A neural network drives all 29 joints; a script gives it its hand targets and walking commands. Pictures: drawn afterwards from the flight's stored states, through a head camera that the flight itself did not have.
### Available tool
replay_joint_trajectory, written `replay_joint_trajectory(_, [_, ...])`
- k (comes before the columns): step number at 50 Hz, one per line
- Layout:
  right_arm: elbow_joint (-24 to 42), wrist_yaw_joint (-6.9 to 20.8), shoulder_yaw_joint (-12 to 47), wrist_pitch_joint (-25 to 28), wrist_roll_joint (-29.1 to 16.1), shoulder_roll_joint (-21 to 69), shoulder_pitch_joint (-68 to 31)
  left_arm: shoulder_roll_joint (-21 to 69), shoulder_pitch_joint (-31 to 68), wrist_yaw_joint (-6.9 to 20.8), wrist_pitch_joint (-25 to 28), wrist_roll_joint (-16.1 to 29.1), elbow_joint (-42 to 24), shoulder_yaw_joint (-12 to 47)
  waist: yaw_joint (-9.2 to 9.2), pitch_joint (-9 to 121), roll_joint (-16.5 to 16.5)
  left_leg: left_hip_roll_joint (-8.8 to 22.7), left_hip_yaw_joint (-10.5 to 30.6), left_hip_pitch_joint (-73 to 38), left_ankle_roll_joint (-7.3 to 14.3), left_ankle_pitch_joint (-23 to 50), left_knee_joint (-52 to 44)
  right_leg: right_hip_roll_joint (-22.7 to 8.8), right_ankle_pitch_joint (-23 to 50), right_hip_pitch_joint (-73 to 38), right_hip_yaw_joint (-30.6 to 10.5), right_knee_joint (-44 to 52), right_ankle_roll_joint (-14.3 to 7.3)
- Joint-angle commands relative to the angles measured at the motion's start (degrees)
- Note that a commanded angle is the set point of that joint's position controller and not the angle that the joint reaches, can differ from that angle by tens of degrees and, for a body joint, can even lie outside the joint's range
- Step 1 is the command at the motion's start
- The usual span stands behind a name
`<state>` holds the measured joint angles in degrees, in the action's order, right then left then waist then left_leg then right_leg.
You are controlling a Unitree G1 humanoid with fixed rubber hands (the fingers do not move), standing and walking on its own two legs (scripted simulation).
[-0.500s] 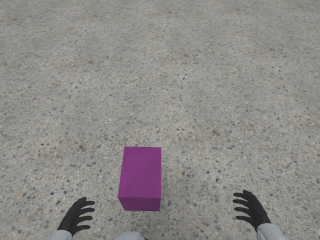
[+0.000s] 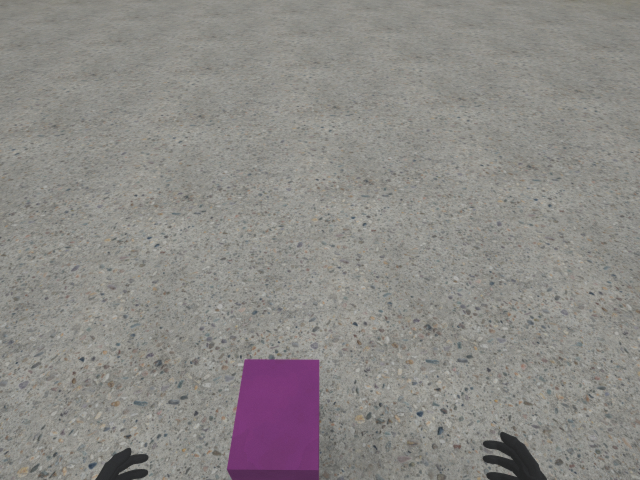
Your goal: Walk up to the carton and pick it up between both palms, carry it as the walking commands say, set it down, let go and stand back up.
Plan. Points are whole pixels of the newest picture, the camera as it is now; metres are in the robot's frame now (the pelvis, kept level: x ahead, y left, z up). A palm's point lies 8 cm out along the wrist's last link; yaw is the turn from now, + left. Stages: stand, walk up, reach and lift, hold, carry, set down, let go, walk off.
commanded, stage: stand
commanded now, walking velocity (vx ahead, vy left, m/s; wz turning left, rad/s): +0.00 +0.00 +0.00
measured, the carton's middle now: (281, 431) +0.42 +0.14 -0.62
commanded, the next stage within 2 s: none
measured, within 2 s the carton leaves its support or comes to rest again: neither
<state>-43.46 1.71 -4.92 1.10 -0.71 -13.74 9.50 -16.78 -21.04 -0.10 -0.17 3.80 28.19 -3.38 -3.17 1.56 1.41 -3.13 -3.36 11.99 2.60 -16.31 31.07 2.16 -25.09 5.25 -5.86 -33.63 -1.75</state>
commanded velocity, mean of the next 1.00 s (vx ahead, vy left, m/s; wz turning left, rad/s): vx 0.00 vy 0.00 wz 0.00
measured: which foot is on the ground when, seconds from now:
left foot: down 0.00-1.00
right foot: down 0.00-1.00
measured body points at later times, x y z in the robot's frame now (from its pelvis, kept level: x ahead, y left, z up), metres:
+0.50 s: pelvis -0.01 +0.00 +0.00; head -0.05 +0.00 +0.45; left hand +0.09 +0.29 -0.08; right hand +0.15 -0.25 -0.10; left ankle +0.01 +0.10 -0.73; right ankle -0.08 -0.10 -0.73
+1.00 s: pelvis -0.03 +0.01 +0.00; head -0.08 +0.01 +0.45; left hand +0.06 +0.30 -0.08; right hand +0.12 -0.25 -0.10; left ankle +0.01 +0.10 -0.73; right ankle -0.08 -0.10 -0.73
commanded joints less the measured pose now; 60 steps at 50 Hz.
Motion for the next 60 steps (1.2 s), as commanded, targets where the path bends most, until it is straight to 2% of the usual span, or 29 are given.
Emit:
replay_joint_trajectory(1, [4.5, -1.5, -2.5, 1.3, 2.8, -12.3, -3.8, -11.9, 2.0, -1.6, 1.9, -6.2, 0.4, -2.8, 2.74, 6.5, 2.7, 7.4, 8.5, -5.9, 1.1, 25.2, 0.3, -6.4, 32.5, 7.6, -4.0, 6.2, 0.2])
replay_joint_trajectory(3, [4.1, -1.4, -2.6, 1.3, 2.8, -12.5, -4.9, -11.3, 2.6, -1.6, 2.0, -6.3, 0.1, -2.6, 2.38, 7.0, 2.3, 7.4, 8.2, -5.8, 1.2, 24.3, 0.2, -6.4, 31.9, 7.3, -4.0, 6.3, 0.1])
replay_joint_trajectory(4, [3.9, -1.5, -2.6, 1.6, 2.9, -12.5, -3.9, -11.5, 2.6, -1.7, 1.9, -6.2, 0.3, -2.7, 3.01, 7.0, 2.2, 7.5, 8.7, -7.0, 1.2, 23.9, -0.3, -6.1, 30.7, 7.5, -4.3, 6.4, 0.0])
replay_joint_trajectory(6, [3.8, -1.4, -2.6, 1.5, 2.9, -12.2, -5.2, -12.0, 2.3, -1.8, 1.8, -6.4, 0.8, -3.0, 2.20, 6.5, 2.4, 7.5, 8.5, -5.9, 0.9, 23.3, -0.8, -6.3, 29.3, 6.9, -4.1, 7.2, 0.1])
replay_joint_trajectory(9, [2.8, -1.7, -2.7, 1.7, 3.0, -12.9, -4.4, -11.2, 2.8, -1.6, 2.1, -6.4, 1.1, -2.6, 2.88, 5.0, 1.5, 7.7, 8.7, -6.2, 1.1, 21.5, -0.9, -6.6, 26.9, 8.8, -5.1, 8.0, -0.2])
replay_joint_trajectory(11, [3.1, -1.7, -2.6, 1.7, 2.9, -12.9, -4.4, -11.0, 2.9, -1.5, 2.0, -6.5, 1.1, -2.6, 2.91, 4.9, 1.6, 8.1, 9.6, -6.6, 1.2, 18.3, -2.2, -6.1, 22.5, 10.0, -4.9, 8.2, -0.3])
replay_joint_trajectory(13, [2.7, -1.5, -2.6, 1.9, 2.7, -12.6, -5.0, -11.3, 2.3, -1.5, 2.4, -6.5, 1.8, -2.7, 2.13, 5.1, 2.6, 8.0, 9.8, -5.2, 1.5, 18.8, -2.1, -6.2, 22.9, 8.3, -4.7, 8.5, -0.4])
replay_joint_trajectory(15, [2.6, -1.7, -2.7, 2.0, 2.8, -12.9, -4.1, -11.8, 3.2, -1.6, 2.2, -6.7, 1.7, -2.8, 2.98, 3.3, 0.7, 8.1, 9.6, -5.9, 1.3, 18.2, -1.7, -6.8, 22.9, 10.6, -6.1, 8.9, -0.6])
replay_joint_trajectory(17, [2.3, -1.7, -2.6, 2.1, 2.7, -12.3, -4.8, -12.2, 3.3, -1.6, 2.5, -6.6, 2.5, -3.2, 2.22, 3.2, 2.4, 8.2, 10.4, -4.3, 1.7, 18.2, -2.3, -6.7, 21.7, 9.0, -5.8, 8.4, -0.6])
replay_joint_trajectory(25, [1.1, -1.6, -2.5, 2.4, 2.5, -13.4, -3.9, -12.0, 3.8, -1.4, 2.6, -6.6, 3.0, -2.7, 3.14, 2.4, 0.3, 8.5, 10.3, -5.2, 1.7, 16.0, -3.3, -6.4, 18.6, 10.0, -6.4, 10.1, -0.9])
replay_joint_trajectory(27, [0.9, -1.9, -2.4, 2.4, 2.5, -13.7, -3.7, -11.8, 4.0, -1.5, 2.8, -6.5, 2.9, -2.8, 2.89, 1.0, 1.5, 8.6, 10.4, -3.8, 2.0, 16.7, -3.4, -6.6, 19.8, 9.9, -6.4, 10.0, -0.9])
replay_joint_trajectory(30, [0.2, -1.9, -2.7, 2.4, 2.4, -14.1, -4.1, -12.3, 3.4, -1.5, 2.9, -6.6, 3.9, -2.9, 2.77, 1.3, 1.3, 9.1, 11.3, -6.0, 1.9, 15.5, -4.0, -6.3, 16.6, 11.3, -6.6, 10.1, -1.2])
replay_joint_trajectory(32, [-0.4, -2.0, -2.6, 2.6, 2.6, -14.8, -4.6, -11.4, 4.3, -1.3, 3.0, -6.6, 3.7, -2.5, 2.80, -0.4, -0.1, 9.3, 12.1, -4.0, 2.3, 12.7, -5.3, -6.0, 14.5, 11.2, -6.9, 10.1, -1.3])
replay_joint_trajectory(36, [-0.3, -1.7, -2.4, 2.6, 2.2, -13.5, -5.0, -13.0, 5.0, -1.3, 3.3, -6.5, 4.1, -3.0, 3.13, -0.7, 1.7, 8.7, 11.3, -3.9, 2.2, 16.1, -3.7, -7.0, 16.5, 11.2, -7.8, 11.0, -1.6])
replay_joint_trajectory(37, [-0.8, -1.6, -2.3, 2.6, 2.3, -13.7, -5.4, -13.1, 4.1, -1.4, 3.3, -6.5, 5.1, -3.0, 2.68, 0.1, 0.5, 8.9, 11.5, -4.3, 2.2, 15.5, -4.2, -6.9, 16.3, 10.6, -7.7, 10.8, -1.6])
replay_joint_trajectory(41, [-1.5, -1.6, -2.3, 2.6, 2.3, -13.9, -5.1, -12.7, 5.2, -1.4, 3.4, -6.7, 5.3, -2.6, 2.89, -1.5, 1.5, 8.7, 11.5, -3.0, 2.3, 12.6, -4.8, -6.9, 13.8, 10.9, -8.1, 11.8, -1.8])
replay_joint_trajectory(42, [-1.2, -1.8, -2.7, 2.6, 2.3, -15.1, -6.2, -12.1, 5.0, -1.1, 3.5, -6.3, 5.4, -2.5, 2.34, -1.7, 1.8, 8.5, 11.4, -3.1, 2.4, 12.0, -4.8, -6.8, 13.2, 11.3, -8.0, 11.9, -1.7])
replay_joint_trajectory(44, [-1.8, -1.5, -2.3, 2.6, 2.2, -14.1, -5.5, -12.8, 5.8, -1.3, 3.4, -6.8, 5.5, -2.6, 3.09, -4.4, 1.3, 8.1, 11.3, -3.0, 1.8, 10.5, -4.6, -7.4, 12.0, 14.0, -9.3, 12.7, -2.2])
replay_joint_trajectory(45, [-1.9, -1.5, -2.5, 2.7, 2.2, -14.2, -4.8, -13.5, 5.4, -1.3, 3.4, -6.5, 5.6, -2.9, 2.99, -4.0, 2.5, 8.1, 11.2, -3.9, 1.9, 11.3, -4.8, -7.5, 11.5, 14.1, -9.3, 13.0, -2.0])
replay_joint_trajectory(47, [-2.2, -1.9, -2.6, 2.9, 2.3, -14.8, -5.2, -12.8, 6.0, -1.2, 3.3, -6.5, 5.7, -2.5, 3.41, -5.2, 0.9, 9.0, 12.4, -3.3, 2.2, 10.9, -5.1, -6.8, 10.6, 15.1, -8.9, 12.6, -2.1])
replay_joint_trajectory(49, [-2.2, -1.6, -2.2, 2.9, 2.3, -13.9, -5.6, -13.1, 5.5, -1.3, 3.4, -6.3, 6.2, -2.8, 2.69, -3.6, -0.5, 9.1, 12.7, -1.4, 2.7, 9.2, -6.6, -6.3, 11.0, 11.7, -7.9, 11.5, -1.8])
replay_joint_trajectory(50, [-2.6, -1.8, -2.6, 2.9, 2.2, -15.1, -5.8, -12.8, 5.0, -1.2, 3.3, -6.3, 6.8, -2.8, 2.52, -4.4, 0.7, 9.2, 13.0, -1.3, 2.8, 9.2, -6.9, -6.3, 10.6, 11.9, -8.0, 11.6, -1.9])
replay_joint_trajectory(51, [-2.8, -1.9, -2.5, 3.0, 2.1, -15.1, -5.2, -12.4, 4.8, -1.1, 3.4, -6.4, 6.6, -2.5, 2.67, -4.3, 0.3, 9.1, 13.4, -1.8, 2.6, 7.4, -6.9, -5.9, 10.1, 12.0, -8.0, 11.8, -2.0])
replay_joint_trajectory(52, [-3.1, -1.7, -2.3, 2.9, 2.0, -15.0, -5.8, -12.6, 4.9, -1.3, 3.5, -6.3, 6.7, -2.6, 2.44, -4.1, 0.7, 9.1, 13.3, -1.2, 2.5, 8.0, -7.1, -6.4, 11.7, 11.5, -7.8, 11.5, -2.0])
replay_joint_trajectory(53, [-2.7, -1.7, -2.2, 3.1, 2.1, -14.4, -5.4, -13.2, 5.5, -1.2, 3.6, -6.4, 6.9, -2.8, 3.10, -4.4, 1.0, 8.7, 12.8, -1.8, 2.4, 7.9, -6.9, -6.2, 11.6, 12.1, -8.0, 11.8, -2.1])
replay_joint_trajectory(54, [-2.9, -1.8, -2.2, 3.2, 2.1, -15.1, -6.3, -12.1, 6.4, -1.0, 3.6, -6.3, 6.4, -2.5, 3.15, -5.4, -0.2, 8.7, 12.3, -1.0, 2.3, 8.8, -6.9, -6.0, 11.8, 12.4, -7.5, 12.2, -1.8])
replay_joint_trajectory(56, [-3.2, -1.7, -2.0, 3.0, 1.9, -14.1, -6.2, -13.0, 5.0, -1.1, 3.8, -6.3, 7.2, -2.5, 2.50, -4.9, -0.1, 8.9, 12.4, -2.0, 2.5, 13.1, -5.9, -6.8, 14.3, 11.7, -8.1, 12.1, -1.8])
replay_joint_trajectory(59, [-3.2, -1.7, -2.2, 3.1, 1.8, -14.4, -6.2, -12.6, 4.7, -1.3, 3.8, -6.4, 7.7, -2.4, 2.40, -4.4, 2.5, 9.0, 11.8, -2.7, 2.7, 15.4, -5.0, -7.1, 15.6, 11.5, -8.5, 12.0, -1.9])
replay_joint_trajectory(60, [-3.7, -1.9, -2.3, 3.0, 2.0, -15.1, -5.6, -12.9, 5.0, -1.4, 3.8, -6.3, 7.9, -2.5, 2.78, -4.4, 2.2, 8.7, 11.8, -2.6, 2.6, 14.0, -5.0, -7.1, 14.8, 11.5, -9.0, 12.3, -2.3])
